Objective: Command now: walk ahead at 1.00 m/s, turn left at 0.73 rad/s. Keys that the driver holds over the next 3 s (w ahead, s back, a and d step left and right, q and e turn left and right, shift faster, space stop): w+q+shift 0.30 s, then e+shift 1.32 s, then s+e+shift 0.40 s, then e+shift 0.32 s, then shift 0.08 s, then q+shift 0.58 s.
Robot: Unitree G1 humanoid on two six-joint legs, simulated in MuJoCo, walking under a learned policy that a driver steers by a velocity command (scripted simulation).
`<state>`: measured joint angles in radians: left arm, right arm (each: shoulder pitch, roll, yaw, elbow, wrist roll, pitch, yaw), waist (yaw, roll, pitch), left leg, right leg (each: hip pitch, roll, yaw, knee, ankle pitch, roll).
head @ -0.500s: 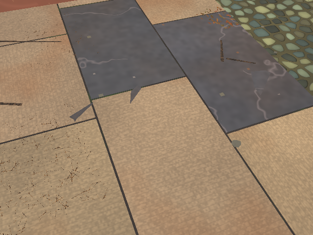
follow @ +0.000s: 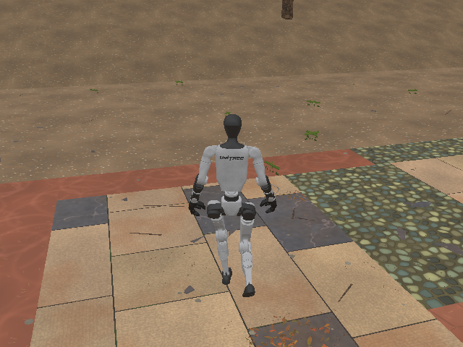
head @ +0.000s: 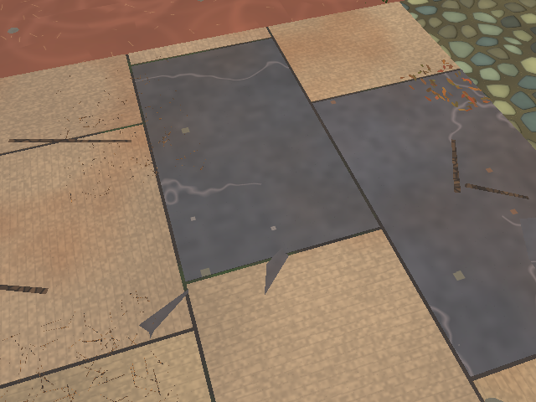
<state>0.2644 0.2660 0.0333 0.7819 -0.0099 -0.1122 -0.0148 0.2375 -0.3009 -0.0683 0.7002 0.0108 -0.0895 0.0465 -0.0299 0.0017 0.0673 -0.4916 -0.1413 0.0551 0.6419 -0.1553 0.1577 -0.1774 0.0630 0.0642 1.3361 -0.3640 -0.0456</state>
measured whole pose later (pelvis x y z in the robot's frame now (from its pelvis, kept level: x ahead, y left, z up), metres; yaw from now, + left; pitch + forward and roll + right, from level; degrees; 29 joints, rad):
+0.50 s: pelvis +0.45 -0.01 +0.03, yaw +18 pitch +1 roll -2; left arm 0.20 0.29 0.06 0.70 0.00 -0.12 -0.02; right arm 0.23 -0.29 -0.04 0.72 -0.02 -0.05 0.00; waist 0.03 0.01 0.06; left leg -0.41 -0.07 -0.10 1.33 -0.51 -0.01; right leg -0.36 0.08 0.10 0.46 -0.12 0.01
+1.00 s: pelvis +0.60 +0.04 +0.03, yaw -6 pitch +1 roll +1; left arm 0.23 0.34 0.10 0.64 -0.02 0.06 0.02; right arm 0.09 -0.26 -0.06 0.68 -0.02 0.00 -0.03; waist 0.01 -0.01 0.07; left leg -0.29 0.05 0.12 0.42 -0.15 0.00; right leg -0.57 -0.08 0.00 0.97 -0.32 0.09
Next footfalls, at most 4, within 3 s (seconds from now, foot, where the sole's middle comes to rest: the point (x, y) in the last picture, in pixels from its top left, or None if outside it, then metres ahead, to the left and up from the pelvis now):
0.36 right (315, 345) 0.59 -0.09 -0.74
0.72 left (212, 310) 0.70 0.17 -0.74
1.10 right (320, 318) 0.67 -0.11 -0.74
1.56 left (255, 278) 0.79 0.05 -0.74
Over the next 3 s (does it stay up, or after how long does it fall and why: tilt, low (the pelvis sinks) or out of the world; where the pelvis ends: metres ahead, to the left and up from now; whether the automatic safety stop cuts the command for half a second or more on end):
stays up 0.59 0.14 0.03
